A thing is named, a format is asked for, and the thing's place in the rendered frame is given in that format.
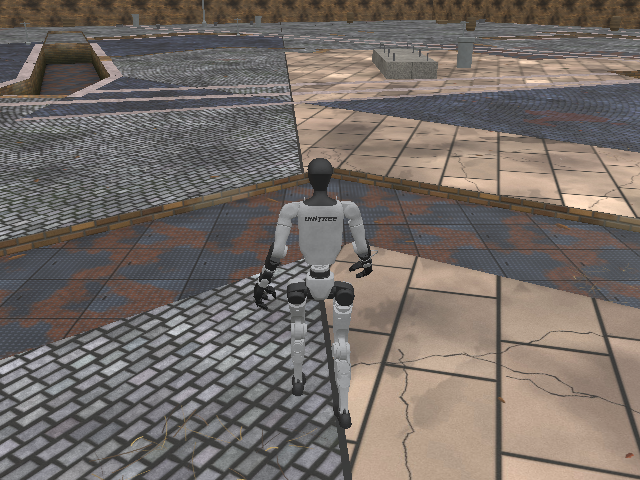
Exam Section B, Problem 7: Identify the left robot forearm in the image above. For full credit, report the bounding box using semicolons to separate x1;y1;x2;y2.
257;242;280;288

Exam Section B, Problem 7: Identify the right robot forearm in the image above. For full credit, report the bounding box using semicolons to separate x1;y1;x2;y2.
357;238;372;268

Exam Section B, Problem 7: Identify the robot right hand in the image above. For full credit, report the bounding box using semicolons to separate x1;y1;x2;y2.
349;261;373;278

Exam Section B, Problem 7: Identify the robot left upper arm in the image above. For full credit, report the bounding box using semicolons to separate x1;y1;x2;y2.
271;202;300;259

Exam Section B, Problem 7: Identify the robot left hand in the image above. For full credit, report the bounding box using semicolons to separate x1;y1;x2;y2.
253;283;276;310

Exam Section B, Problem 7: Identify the robot right upper arm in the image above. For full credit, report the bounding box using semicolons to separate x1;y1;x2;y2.
341;201;368;254

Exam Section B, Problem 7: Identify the right robot foot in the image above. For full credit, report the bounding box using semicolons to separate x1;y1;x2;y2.
333;400;352;429

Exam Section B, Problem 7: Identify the right robot thigh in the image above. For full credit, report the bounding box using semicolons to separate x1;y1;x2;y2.
331;281;355;361

